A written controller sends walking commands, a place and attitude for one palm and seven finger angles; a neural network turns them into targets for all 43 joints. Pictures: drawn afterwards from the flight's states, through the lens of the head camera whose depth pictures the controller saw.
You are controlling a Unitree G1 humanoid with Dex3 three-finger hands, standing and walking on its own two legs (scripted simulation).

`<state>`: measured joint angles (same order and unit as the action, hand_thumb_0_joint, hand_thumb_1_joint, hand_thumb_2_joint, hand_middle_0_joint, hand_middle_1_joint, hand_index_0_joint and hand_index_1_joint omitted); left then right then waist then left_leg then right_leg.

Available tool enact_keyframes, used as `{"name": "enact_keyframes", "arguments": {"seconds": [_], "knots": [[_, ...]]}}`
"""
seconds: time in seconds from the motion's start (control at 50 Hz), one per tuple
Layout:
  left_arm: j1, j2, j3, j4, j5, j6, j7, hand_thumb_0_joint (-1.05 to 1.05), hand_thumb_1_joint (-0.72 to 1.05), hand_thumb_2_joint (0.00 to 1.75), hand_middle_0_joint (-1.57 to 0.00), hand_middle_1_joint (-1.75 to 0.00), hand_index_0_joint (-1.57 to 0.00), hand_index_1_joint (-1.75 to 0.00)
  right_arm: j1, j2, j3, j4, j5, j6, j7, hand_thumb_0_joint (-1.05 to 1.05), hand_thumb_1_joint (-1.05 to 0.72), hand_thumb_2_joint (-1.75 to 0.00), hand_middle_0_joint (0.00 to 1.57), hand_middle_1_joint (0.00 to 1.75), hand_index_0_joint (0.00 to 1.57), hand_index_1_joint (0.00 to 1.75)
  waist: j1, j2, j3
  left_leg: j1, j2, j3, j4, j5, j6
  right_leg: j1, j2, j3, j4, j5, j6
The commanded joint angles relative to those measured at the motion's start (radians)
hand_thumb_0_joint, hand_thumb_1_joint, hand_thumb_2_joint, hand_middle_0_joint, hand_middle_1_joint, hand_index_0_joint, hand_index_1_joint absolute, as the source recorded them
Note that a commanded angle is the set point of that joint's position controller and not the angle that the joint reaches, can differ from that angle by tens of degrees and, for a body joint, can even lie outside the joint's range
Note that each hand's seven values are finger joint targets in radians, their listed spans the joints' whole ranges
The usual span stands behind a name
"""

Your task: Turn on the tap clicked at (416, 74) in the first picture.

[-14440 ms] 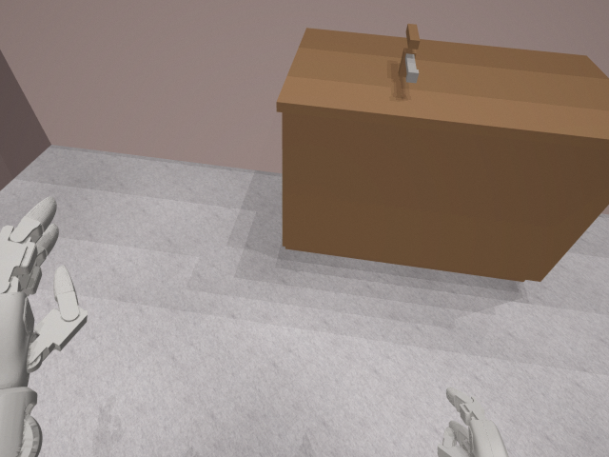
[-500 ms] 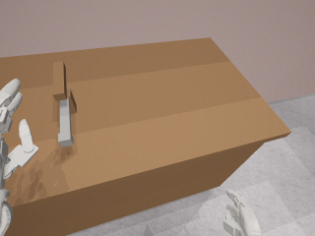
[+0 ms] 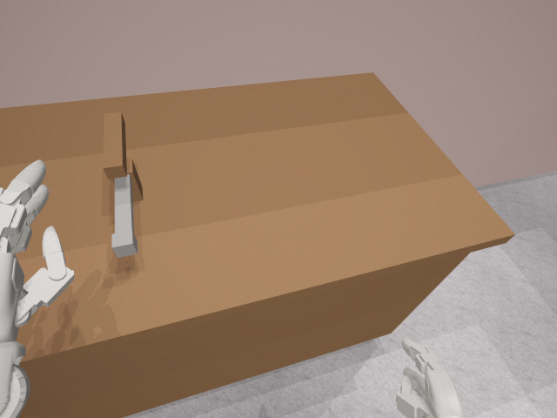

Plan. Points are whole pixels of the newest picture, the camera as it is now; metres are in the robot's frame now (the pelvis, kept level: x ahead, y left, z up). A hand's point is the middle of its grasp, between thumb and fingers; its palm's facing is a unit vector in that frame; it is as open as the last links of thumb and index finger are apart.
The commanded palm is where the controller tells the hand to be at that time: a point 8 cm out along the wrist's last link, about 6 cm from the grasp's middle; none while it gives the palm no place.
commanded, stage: turn the palm inward beside the body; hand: left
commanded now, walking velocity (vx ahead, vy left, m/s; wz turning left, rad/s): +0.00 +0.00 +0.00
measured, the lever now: (125, 244) +0.33 +0.26 +0.04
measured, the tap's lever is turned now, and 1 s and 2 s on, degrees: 0 0 0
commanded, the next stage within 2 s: none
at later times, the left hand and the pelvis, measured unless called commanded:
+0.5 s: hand (67, 318) +0.17 +0.22 +0.15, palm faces +0.51 -0.80 -0.32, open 7.5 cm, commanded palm +0.14 +0.26 +0.16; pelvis -0.03 -0.05 -0.03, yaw +2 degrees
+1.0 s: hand (137, 311) +0.20 +0.17 +0.13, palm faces +0.46 -0.84 -0.30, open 7.5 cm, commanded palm +0.14 +0.22 +0.14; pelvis +0.01 -0.10 -0.03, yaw +2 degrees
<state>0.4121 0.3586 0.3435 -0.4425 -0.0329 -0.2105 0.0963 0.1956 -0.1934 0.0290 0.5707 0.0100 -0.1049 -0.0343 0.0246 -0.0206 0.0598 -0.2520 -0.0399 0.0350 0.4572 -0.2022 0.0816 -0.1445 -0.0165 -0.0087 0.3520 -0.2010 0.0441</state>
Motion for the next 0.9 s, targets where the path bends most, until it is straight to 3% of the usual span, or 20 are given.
{"name": "enact_keyframes", "arguments": {"seconds": [0.0,0.02,0.04,0.06,0.08,0.12,0.14,0.2,0.24,0.28,0.34,0.36,0.44,0.5,0.62,0.64,0.66,0.74,0.82,0.88], "knots": [[-0.08,0.165,0.102,-0.248,-0.006,-0.075,0.017,0.0,0.9,0.9,-0.2,-0.3,-0.2,-0.3,-0.084,-0.136,-0.065,-0.161,0.007,-0.057,-0.006,0.0,-0.9,-0.9,0.2,0.3,0.2,0.3,-0.006,0.102,-0.161,0.054,0.126,-0.126,-0.13,0.018,-0.062,0.038,-0.031,0.017,-0.013,0.098,-0.061],[-0.067,0.176,0.116,-0.24,-0.006,-0.076,0.019,0.0,0.9,0.9,-0.2,-0.3,-0.2,-0.3,-0.082,-0.134,-0.065,-0.161,0.007,-0.058,-0.006,0.0,-0.9,-0.9,0.2,0.3,0.2,0.3,-0.004,0.104,-0.159,0.048,0.13,-0.133,-0.135,0.01,-0.062,0.041,-0.032,0.018,-0.013,0.09,-0.06],[-0.982,0.956,0.367,-0.628,0.045,-0.221,0.043,0.0,0.9,0.9,-0.2,-0.3,-0.2,-0.3,0.065,-0.206,0.106,-0.282,0.064,-0.028,-0.082,0.0,-0.9,-0.9,0.2,0.3,0.2,0.3,-0.085,0.343,-0.149,-0.229,0.105,-0.185,-0.132,-0.262,-0.035,0.129,0.054,0.025,0.187,-0.121,0.018],[-0.676,0.476,0.341,-0.061,0.115,-0.029,0.01,0.0,0.9,0.9,-0.2,-0.3,-0.2,-0.3,-0.065,-0.149,-0.056,-0.119,-0.082,-0.048,-0.068,0.0,-0.9,-0.9,0.2,0.3,0.2,0.3,0.081,0.255,-0.367,0.16,0.083,-0.158,-0.066,0.147,-0.139,-0.019,0.047,-0.034,0.224,0.011,-0.1],[-0.406,0.264,0.119,0.05,-0.025,0.066,-0.023,0.0,0.9,0.9,-0.2,-0.3,-0.2,-0.3,-0.048,-0.169,-0.048,-0.166,-0.051,-0.06,0.0,0.0,-0.9,-0.9,0.2,0.3,0.2,0.3,0.026,0.188,-0.305,0.232,0.089,-0.175,-0.044,0.479,-0.192,-0.132,0.067,-0.089,0.185,0.017,-0.101],[-0.286,0.192,0.131,-0.018,-0.126,0.185,-0.119,0.0,0.9,0.9,-0.2,-0.3,-0.2,-0.3,-0.07,-0.21,-0.073,-0.126,-0.023,-0.066,0.022,0.0,-0.9,-0.9,0.2,0.3,0.2,0.3,0.064,0.157,-0.345,0.333,0.093,-0.13,-0.012,0.51,-0.161,-0.166,0.052,-0.07,0.159,0.075,-0.086],[-0.175,0.055,0.022,0.016,-0.149,0.257,-0.148,0.0,0.9,0.9,-0.2,-0.3,-0.2,-0.3,-0.133,-0.182,-0.044,-0.137,0.008,-0.065,0.039,0.0,-0.9,-0.9,0.2,0.3,0.2,0.3,0.066,0.133,-0.289,0.309,0.092,-0.121,-0.017,0.498,-0.161,-0.185,0.059,-0.079,0.174,0.054,-0.08],[-0.112,0.121,-0.001,-0.151,-0.072,0.297,-0.161,0.0,0.9,0.9,-0.2,-0.3,-0.2,-0.3,-0.167,-0.196,-0.041,-0.156,0.006,-0.045,0.07,0.0,-0.9,-0.9,0.2,0.3,0.2,0.3,0.058,0.058,-0.17,0.139,0.092,-0.117,-0.015,0.273,-0.127,-0.202,0.045,-0.118,0.175,0.057,-0.08],[-0.052,0.236,0.138,-0.238,-0.054,0.24,-0.118,0.0,0.9,0.9,-0.2,-0.3,-0.2,-0.3,-0.203,-0.191,-0.04,-0.173,0.007,-0.025,0.062,0.0,-0.9,-0.9,0.2,0.3,0.2,0.3,0.065,0.031,-0.202,0.094,0.08,-0.104,-0.01,0.111,-0.112,-0.191,0.06,-0.116,0.19,0.029,-0.082],[-0.08,0.235,0.188,-0.275,-0.063,0.126,-0.067,0.0,0.9,0.9,-0.2,-0.3,-0.2,-0.3,-0.196,-0.164,-0.04,-0.183,-0.019,-0.021,0.046,0.0,-0.9,-0.9,0.2,0.3,0.2,0.3,0.055,0.008,-0.224,0.052,0.071,-0.11,0.011,0.012,-0.11,-0.219,0.072,-0.123,0.214,-0.034,-0.079],[-0.2,0.327,0.275,-0.345,-0.082,-0.016,0.031,0.0,0.9,0.9,-0.2,-0.3,-0.2,-0.3,-0.183,-0.15,-0.039,-0.15,-0.016,-0.027,0.022,0.0,-0.9,-0.9,0.2,0.3,0.2,0.3,0.053,0.164,-0.244,0.028,0.06,-0.103,0.044,-0.155,-0.098,-0.267,0.068,-0.094,0.232,-0.133,-0.073],[-0.234,0.257,0.21,-0.315,-0.07,-0.032,0.055,0.0,0.9,0.9,-0.2,-0.3,-0.2,-0.3,-0.169,-0.131,-0.034,-0.15,-0.021,-0.034,0.019,0.0,-0.9,-0.9,0.2,0.3,0.2,0.3,0.045,0.211,-0.246,0.013,0.051,-0.107,0.048,-0.209,-0.097,-0.279,0.061,-0.093,0.235,-0.165,-0.077],[-0.284,0.191,0.106,-0.098,-0.065,0.041,0.041,0.0,0.9,0.9,-0.2,-0.3,-0.2,-0.3,-0.187,-0.151,-0.018,-0.113,-0.001,-0.037,-0.013,0.0,-0.9,-0.9,0.2,0.3,0.2,0.3,-0.007,0.144,-0.126,-0.067,0.034,-0.099,0.094,-0.345,-0.068,-0.351,0.038,-0.074,0.204,-0.252,-0.066],[-0.372,0.201,0.022,-0.067,-0.077,0.139,-0.028,0.0,0.9,0.9,-0.2,-0.3,-0.2,-0.3,-0.203,-0.165,-0.01,-0.122,0.004,-0.042,-0.05,0.0,-0.9,-0.9,0.2,0.3,0.2,0.3,-0.001,0.12,-0.133,-0.076,0.018,-0.084,0.128,-0.31,-0.058,-0.333,0.013,-0.032,0.157,-0.316,-0.061],[-0.306,0.277,0.123,-0.123,-0.107,0.155,-0.029,0.0,0.9,0.9,-0.2,-0.3,-0.2,-0.3,-0.185,-0.146,-0.019,-0.128,0.001,-0.064,-0.065,0.0,-0.9,-0.9,0.2,0.3,0.2,0.3,0.036,0.025,-0.169,-0.128,0.042,-0.088,0.231,-0.171,-0.071,-0.268,-0.049,0.107,0.084,-0.397,-0.051],[-0.263,0.314,0.187,-0.101,-0.117,0.144,-0.017,0.0,0.9,0.9,-0.2,-0.3,-0.2,-0.3,-0.184,-0.144,-0.023,-0.114,0.005,-0.067,-0.062,0.0,-0.9,-0.9,0.2,0.3,0.2,0.3,0.052,0.032,-0.164,-0.14,0.046,-0.087,0.247,-0.154,-0.077,-0.256,-0.056,0.125,0.079,-0.373,-0.048],[-0.257,0.267,0.165,-0.124,-0.137,0.13,-0.016,0.0,0.9,0.9,-0.2,-0.3,-0.2,-0.3,-0.182,-0.136,-0.024,-0.122,0.004,-0.069,-0.058,0.0,-0.9,-0.9,0.2,0.3,0.2,0.3,0.047,0.029,-0.18,-0.157,0.051,-0.093,0.259,-0.145,-0.082,-0.237,-0.076,0.142,0.086,-0.326,-0.038],[-0.122,0.273,0.232,-0.077,-0.17,0.128,-0.005,0.0,0.9,0.9,-0.2,-0.3,-0.2,-0.3,-0.143,-0.145,-0.032,-0.108,0.01,-0.075,-0.053,0.0,-0.9,-0.9,0.2,0.3,0.2,0.3,0.061,0.027,-0.2,-0.178,0.056,-0.088,0.271,-0.051,-0.08,-0.164,-0.095,0.146,0.146,0.031,-0.016],[-0.042,0.215,0.201,-0.118,-0.192,0.146,-0.037,0.0,0.9,0.9,-0.2,-0.3,-0.2,-0.3,-0.089,-0.159,-0.043,-0.119,0.012,-0.086,-0.056,0.0,-0.9,-0.9,0.2,0.3,0.2,0.3,0.046,-0.014,-0.274,-0.14,0.051,-0.066,0.266,0.089,-0.067,-0.095,-0.092,0.095,0.223,0.45,0.011],[-0.023,0.182,0.18,-0.143,-0.197,0.123,-0.053,0.0,0.9,0.9,-0.2,-0.3,-0.2,-0.3,-0.063,-0.16,-0.049,-0.112,0.013,-0.108,-0.056,0.0,-0.9,-0.9,0.2,0.3,0.2,0.3,0.036,-0.014,-0.284,-0.105,0.043,-0.058,0.262,0.141,-0.058,-0.101,-0.075,0.055,0.24,0.557,0.012]]}}
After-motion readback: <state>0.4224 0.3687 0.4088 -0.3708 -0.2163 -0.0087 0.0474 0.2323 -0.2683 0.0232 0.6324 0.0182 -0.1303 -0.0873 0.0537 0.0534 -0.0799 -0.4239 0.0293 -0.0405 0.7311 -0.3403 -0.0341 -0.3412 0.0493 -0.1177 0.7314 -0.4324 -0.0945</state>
